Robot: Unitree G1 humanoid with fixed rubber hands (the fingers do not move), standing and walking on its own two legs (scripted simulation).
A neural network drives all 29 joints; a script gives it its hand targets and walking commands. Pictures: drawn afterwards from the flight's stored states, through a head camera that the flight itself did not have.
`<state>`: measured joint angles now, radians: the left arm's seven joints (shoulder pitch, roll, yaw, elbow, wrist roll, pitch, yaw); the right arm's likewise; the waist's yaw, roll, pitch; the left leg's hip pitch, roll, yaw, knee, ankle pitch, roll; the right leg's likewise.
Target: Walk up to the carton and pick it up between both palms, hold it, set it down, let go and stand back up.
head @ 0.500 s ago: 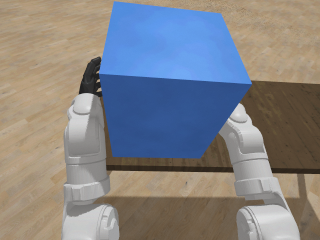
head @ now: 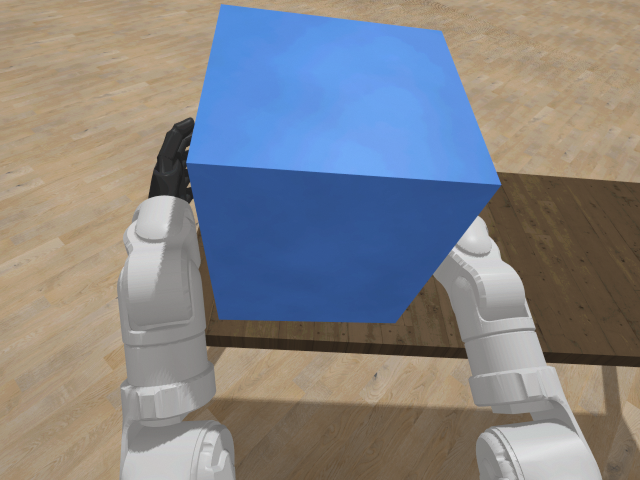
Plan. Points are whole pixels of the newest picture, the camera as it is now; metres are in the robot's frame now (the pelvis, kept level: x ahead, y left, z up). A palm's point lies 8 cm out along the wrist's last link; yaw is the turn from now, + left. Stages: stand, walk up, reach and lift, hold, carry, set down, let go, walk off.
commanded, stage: hold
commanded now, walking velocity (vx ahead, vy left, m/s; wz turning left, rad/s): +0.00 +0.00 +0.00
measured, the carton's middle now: (320, 187) +0.36 +0.01 +0.21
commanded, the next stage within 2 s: none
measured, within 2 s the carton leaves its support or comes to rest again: neither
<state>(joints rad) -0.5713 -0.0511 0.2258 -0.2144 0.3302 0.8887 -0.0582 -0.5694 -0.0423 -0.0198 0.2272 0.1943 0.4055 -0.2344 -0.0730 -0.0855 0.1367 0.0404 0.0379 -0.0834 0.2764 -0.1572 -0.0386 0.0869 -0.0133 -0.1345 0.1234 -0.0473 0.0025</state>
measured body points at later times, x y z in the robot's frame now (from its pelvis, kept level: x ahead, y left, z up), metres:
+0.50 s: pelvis +0.00 +0.01 +0.00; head -0.01 +0.04 +0.45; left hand +0.36 +0.13 +0.20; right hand +0.34 -0.17 +0.18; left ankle +0.01 +0.14 -0.75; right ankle +0.03 -0.12 -0.75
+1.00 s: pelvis -0.01 +0.00 +0.00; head -0.02 +0.04 +0.45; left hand +0.37 +0.14 +0.19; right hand +0.35 -0.17 +0.17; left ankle +0.01 +0.14 -0.75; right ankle +0.03 -0.12 -0.75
